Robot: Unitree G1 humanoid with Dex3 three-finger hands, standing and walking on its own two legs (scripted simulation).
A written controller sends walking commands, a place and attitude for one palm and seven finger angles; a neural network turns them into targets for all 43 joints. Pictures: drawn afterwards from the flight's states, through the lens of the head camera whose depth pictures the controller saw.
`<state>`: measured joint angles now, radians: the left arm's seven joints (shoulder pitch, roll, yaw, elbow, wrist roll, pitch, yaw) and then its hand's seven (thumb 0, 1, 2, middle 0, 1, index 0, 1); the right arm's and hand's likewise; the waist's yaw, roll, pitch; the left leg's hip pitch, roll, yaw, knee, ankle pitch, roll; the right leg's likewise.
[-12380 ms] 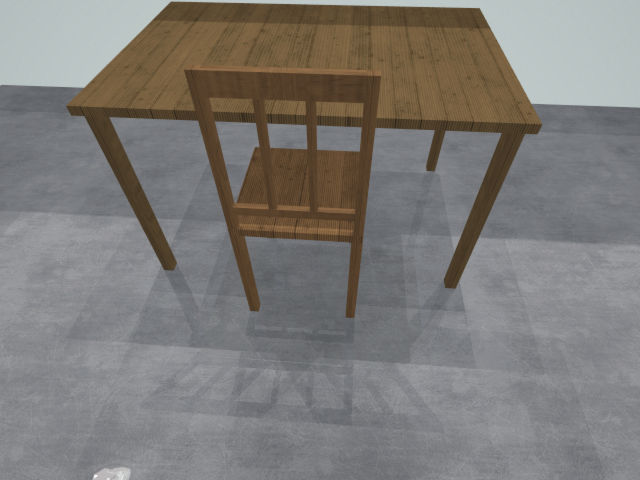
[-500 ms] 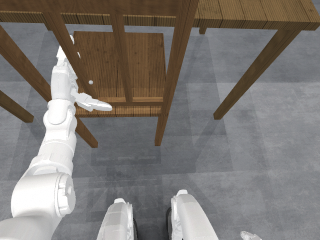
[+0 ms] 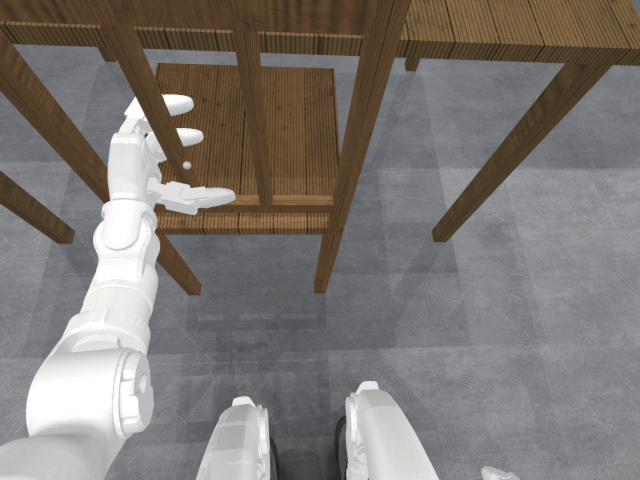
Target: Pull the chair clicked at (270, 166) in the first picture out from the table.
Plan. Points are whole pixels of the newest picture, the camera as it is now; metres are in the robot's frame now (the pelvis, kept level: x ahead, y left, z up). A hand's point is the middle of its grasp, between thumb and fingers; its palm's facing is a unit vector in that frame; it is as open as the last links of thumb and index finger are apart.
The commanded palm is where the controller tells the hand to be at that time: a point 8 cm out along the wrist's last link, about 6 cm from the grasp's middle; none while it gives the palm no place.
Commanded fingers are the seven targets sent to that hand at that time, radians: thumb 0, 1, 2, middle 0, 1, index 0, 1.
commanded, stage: hook a spindle and tug to test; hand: left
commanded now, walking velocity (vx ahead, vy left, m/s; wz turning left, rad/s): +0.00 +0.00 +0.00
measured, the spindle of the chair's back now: (167, 136) +0.52 +0.16 +0.04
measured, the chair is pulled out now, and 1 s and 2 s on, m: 0.00 0.02 0.06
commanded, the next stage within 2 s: step backward, pulling the chair out in 0.96 s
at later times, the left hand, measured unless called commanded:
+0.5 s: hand (186, 165) +0.49 +0.14 +0.03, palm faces -0.01 -1.00 -0.02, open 5.4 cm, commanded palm +0.44 +0.17 +0.03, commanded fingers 0.00 0.90 0.90 -0.50 -1.45 -0.50 -1.45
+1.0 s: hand (189, 184) +0.46 +0.13 +0.03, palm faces -0.03 -1.00 -0.02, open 5.5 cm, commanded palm +0.42 +0.18 +0.03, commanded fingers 0.00 0.90 0.90 -0.50 -1.45 -0.50 -1.45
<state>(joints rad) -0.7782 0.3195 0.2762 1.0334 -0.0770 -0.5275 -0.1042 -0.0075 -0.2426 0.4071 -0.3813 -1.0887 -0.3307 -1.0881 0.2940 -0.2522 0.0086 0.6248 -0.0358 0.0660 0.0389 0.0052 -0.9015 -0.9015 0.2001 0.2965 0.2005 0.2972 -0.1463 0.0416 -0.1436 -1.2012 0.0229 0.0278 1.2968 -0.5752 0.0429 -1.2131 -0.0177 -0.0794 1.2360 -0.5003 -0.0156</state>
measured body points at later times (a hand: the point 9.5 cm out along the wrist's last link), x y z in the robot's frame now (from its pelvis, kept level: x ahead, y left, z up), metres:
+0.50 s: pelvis +0.02 +0.01 +0.01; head +0.17 +0.01 +0.43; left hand +0.48 +0.19 +0.03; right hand +0.07 -0.25 -0.11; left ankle +0.01 +0.09 -0.62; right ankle +0.04 -0.12 -0.62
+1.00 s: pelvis +0.04 +0.00 +0.02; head +0.19 +0.01 +0.44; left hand +0.46 +0.18 +0.03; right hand +0.13 -0.26 -0.11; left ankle +0.01 +0.09 -0.62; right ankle +0.04 -0.12 -0.62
